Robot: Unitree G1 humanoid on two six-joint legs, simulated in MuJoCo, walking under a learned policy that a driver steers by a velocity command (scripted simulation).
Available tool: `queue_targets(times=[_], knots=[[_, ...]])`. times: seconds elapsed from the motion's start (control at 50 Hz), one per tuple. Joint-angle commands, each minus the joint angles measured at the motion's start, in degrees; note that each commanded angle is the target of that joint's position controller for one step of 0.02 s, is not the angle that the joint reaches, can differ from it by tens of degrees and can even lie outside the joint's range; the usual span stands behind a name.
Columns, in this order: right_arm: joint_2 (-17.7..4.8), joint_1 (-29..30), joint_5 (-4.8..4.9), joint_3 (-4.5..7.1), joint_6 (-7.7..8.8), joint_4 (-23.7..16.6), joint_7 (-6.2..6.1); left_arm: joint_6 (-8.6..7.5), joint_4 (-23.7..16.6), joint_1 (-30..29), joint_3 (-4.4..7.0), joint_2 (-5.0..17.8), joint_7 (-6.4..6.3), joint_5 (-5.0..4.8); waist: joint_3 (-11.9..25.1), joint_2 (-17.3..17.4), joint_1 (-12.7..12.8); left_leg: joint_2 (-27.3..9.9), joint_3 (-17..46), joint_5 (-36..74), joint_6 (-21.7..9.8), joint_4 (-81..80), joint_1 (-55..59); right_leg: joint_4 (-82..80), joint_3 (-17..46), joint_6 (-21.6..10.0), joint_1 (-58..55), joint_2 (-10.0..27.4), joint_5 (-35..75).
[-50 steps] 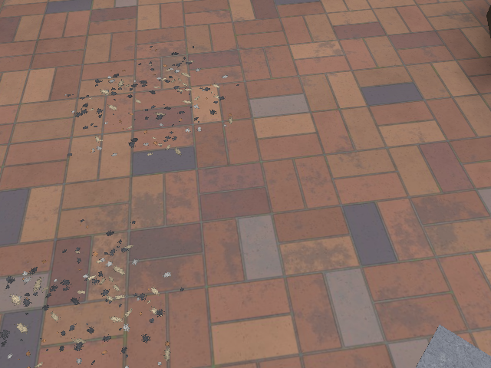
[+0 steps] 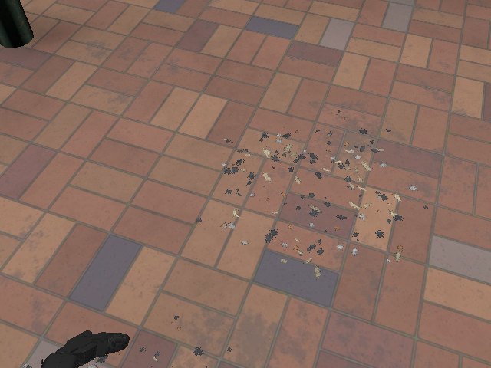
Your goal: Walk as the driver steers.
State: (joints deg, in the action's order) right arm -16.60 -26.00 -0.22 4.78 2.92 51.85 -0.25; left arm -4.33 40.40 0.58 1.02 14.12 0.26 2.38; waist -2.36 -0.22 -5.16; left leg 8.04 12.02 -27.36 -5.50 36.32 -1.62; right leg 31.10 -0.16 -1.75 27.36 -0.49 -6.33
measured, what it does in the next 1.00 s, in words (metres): walks ahead, turning right: left foot, then right foot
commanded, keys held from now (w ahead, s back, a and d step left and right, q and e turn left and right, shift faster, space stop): w+e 1.00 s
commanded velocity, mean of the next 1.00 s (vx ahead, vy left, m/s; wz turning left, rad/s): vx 0.50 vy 0.00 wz -0.36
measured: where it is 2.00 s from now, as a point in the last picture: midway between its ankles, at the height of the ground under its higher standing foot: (342, 225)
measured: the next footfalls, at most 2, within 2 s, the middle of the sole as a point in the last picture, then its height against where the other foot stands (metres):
left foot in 0.42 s outside the picture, level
right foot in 0.94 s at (309, 325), level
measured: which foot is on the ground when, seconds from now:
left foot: up 0.00-0.40, down 0.42-0.96, up 0.98-1.00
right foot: down 0.00-0.44, up 0.46-0.92, down 0.94-1.00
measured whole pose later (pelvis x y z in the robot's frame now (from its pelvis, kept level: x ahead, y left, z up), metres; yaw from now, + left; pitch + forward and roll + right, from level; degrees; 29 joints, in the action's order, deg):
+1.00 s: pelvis +0.47 -0.09 +0.00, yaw -28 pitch +1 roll +0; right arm -14.7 -22.0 -1.3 2.4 2.5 48.8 -0.2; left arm -0.8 39.3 4.4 3.0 15.6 2.5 2.1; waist -3.4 -0.2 -2.9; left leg -5.4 -7.5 -27.4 1.1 59.7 -9.4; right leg 37.4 -4.9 -7.9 27.2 -3.9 -11.7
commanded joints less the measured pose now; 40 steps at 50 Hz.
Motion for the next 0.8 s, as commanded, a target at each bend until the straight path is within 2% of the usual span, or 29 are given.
queue_targets(times=[0.02,0.04,0.06,0.08,0.12,0.16,0.2,0.24,0.3,0.36,0.4,0.42,0.44,0.46,0.48,0.5,0.52,0.54,0.58,0.64,0.72,0.76,0.8], knots=[[-3.8,-6.9,-0.10,-0.13,1.39,-4.1,0.17,0.41,2.8,21.6,4.99,15.2,-0.77,0.08,20.2,-13.7,7.3,-0.7,-3.2,-2.4,0.5,36.7,-31.4,-15.1,48.1,-13.5,-41.2,25.0,-17.4],[-4.7,-2.4,-1.00,-0.01,0.98,-3.9,0.30,0.56,1.8,16.1,3.86,9.8,-0.42,-0.60,9.8,-6.0,6.0,-3.7,-3.3,2.8,0.7,38.2,-33.2,-16.3,39.7,-13.0,-32.4,22.0,-20.4],[-4.4,2.9,-1.66,-0.32,1.01,-5.2,0.77,0.41,1.8,13.2,3.01,6.5,0.00,-0.88,4.8,-1.4,6.2,-5.5,-4.3,6.4,1.0,35.0,-32.9,-16.8,31.1,-11.8,-25.8,18.4,-15.5],[-3.9,5.4,-1.89,-0.45,0.92,-6.2,1.19,0.21,2.5,12.7,2.63,5.7,0.09,-0.72,2.9,-2.4,5.4,-7.2,-5.3,7.6,1.3,31.9,-32.1,-17.4,25.1,-10.6,-22.6,15.4,-8.6],[-3.1,5.7,-2.87,-0.90,0.14,-6.8,1.82,-0.37,4.6,14.5,2.52,6.0,0.36,-1.39,2.9,-5.6,3.9,-8.9,-7.7,8.0,2.7,27.5,-28.8,-17.9,19.4,-10.3,-19.3,12.0,4.2],[-2.2,6.7,-3.04,-1.42,-0.09,-7.6,2.02,-0.95,5.9,17.1,2.79,6.8,0.71,-1.97,4.0,-5.6,3.6,-9.4,-9.6,7.8,4.0,24.1,-28.6,-17.8,17.3,-11.6,-19.3,11.1,12.0],[-1.3,11.4,-2.77,-2.22,-0.13,-9.4,2.18,-0.72,6.6,18.5,3.25,8.0,0.52,-2.13,2.6,-5.4,4.2,-10.3,-11.0,9.5,5.4,17.5,-29.6,-19.7,15.9,-12.4,-17.3,10.5,9.3],[-0.5,17.1,-2.46,-3.11,-0.04,-11.4,2.32,-0.24,7.0,19.7,3.55,8.4,0.44,-2.15,0.9,-5.8,5.4,-10.5,-11.9,13.8,6.4,9.7,-28.2,-21.1,14.7,-11.8,-14.7,9.2,5.1],[-1.0,22.0,-1.67,-3.59,0.26,-13.0,2.14,0.17,7.2,21.6,4.22,9.6,0.79,-1.99,1.1,-5.5,7.0,-9.2,-12.9,18.6,7.2,1.6,-23.5,-20.1,14.7,-10.5,-13.5,8.6,4.4],[-2.2,23.1,-1.20,-3.34,0.86,-14.1,1.35,0.49,7.1,22.7,4.78,10.7,0.90,-1.81,2.1,-5.3,7.0,-8.1,-12.6,17.9,6.9,-2.8,-18.8,-16.3,17.4,-9.3,-14.2,9.5,5.2],[-3.0,18.0,-1.39,-2.84,1.65,-12.8,0.70,0.79,6.5,21.4,5.08,11.0,0.58,-1.98,2.9,-3.7,3.9,-7.4,-12.2,18.2,6.1,-9.6,-9.9,-10.6,18.4,-7.3,-12.0,8.0,2.6],[-5.2,13.0,-1.96,-2.07,2.38,-11.6,0.03,0.55,6.1,21.3,4.76,9.4,0.52,-2.12,5.5,-1.1,1.9,-10.0,-9.2,16.4,4.7,-12.1,-1.7,-3.6,17.0,-5.6,-8.8,4.9,1.5],[-9.6,4.6,-3.25,-0.99,2.91,-11.2,-0.80,0.06,4.0,20.0,3.62,5.2,0.60,-2.66,12.0,7.1,-2.0,-23.1,3.7,5.0,1.8,-16.5,8.1,12.2,11.1,-3.6,-3.6,0.4,-6.6],[-15.0,3.2,-2.91,0.49,1.79,-10.5,-1.05,0.38,1.8,23.1,3.11,3.0,0.48,-3.40,12.7,18.8,0.0,-33.3,23.6,-7.2,-3.0,-24.5,12.3,24.0,3.4,-2.6,10.2,-6.0,-25.3],[-10.4,5.9,-2.50,-0.14,1.18,-11.0,-0.89,1.55,3.5,23.9,3.82,7.0,0.17,-1.75,7.9,10.7,1.9,-32.9,24.7,-11.4,-4.5,-24.6,7.0,31.2,4.4,-3.1,12.9,-1.2,-24.0],[-5.9,9.1,-1.92,-1.28,1.33,-11.8,-0.57,1.96,4.1,22.0,4.05,6.9,0.74,-1.25,3.4,5.6,3.1,-29.7,17.7,-6.7,-3.9,-24.7,2.7,32.5,5.1,-3.1,13.0,0.8,-19.0],[-3.8,10.8,-1.78,-1.82,1.64,-11.7,-0.32,2.21,4.1,20.9,3.92,5.8,1.21,-1.25,1.5,4.8,3.9,-27.0,10.3,2.8,-3.0,-25.6,-0.4,31.9,4.7,-2.4,11.7,2.2,-15.5],[-2.8,11.1,-1.71,-2.09,2.00,-11.4,-0.43,2.67,4.0,20.0,4.03,5.5,1.65,-0.85,1.0,6.2,4.5,-25.0,4.9,9.2,-2.2,-26.2,-1.6,31.5,4.0,-1.7,11.0,3.2,-13.6],[-2.8,9.9,-1.33,-1.98,2.81,-10.4,-0.45,3.56,3.4,18.8,3.95,5.0,2.38,-0.32,1.4,7.2,5.0,-22.9,-1.9,20.6,-1.8,-26.4,-2.1,32.5,3.0,-0.6,10.6,3.6,-10.1],[-3.5,7.2,-0.79,-1.46,3.46,-8.9,-0.28,4.27,1.4,14.2,3.75,4.3,3.16,-0.34,1.9,5.6,5.0,-23.1,-7.8,31.7,-2.6,-26.4,0.2,32.7,2.5,0.6,14.3,4.1,-6.1],[-3.7,5.6,-0.91,-1.18,3.17,-7.3,-0.20,4.46,-1.5,6.7,2.97,3.4,4.07,-0.31,-0.3,5.4,4.0,-22.2,-14.7,34.5,-2.7,-27.1,0.2,24.0,0.8,1.3,15.8,4.6,0.5],[-4.3,5.4,-0.97,-0.96,3.07,-6.8,-0.17,4.28,-2.9,2.9,2.33,2.8,4.62,-0.39,-1.4,5.6,3.4,-21.7,-17.8,34.3,-2.1,-27.2,-0.8,16.6,-1.1,0.6,12.6,4.4,4.0],[-5.6,4.0,-0.94,-0.54,2.87,-5.9,-0.34,4.17,-4.4,-0.4,1.99,2.9,5.00,-0.25,-2.3,5.5,2.6,-22.7,-19.7,36.1,-1.6,-26.9,0.3,11.2,-3.5,-0.9,10.1,4.0,3.4]])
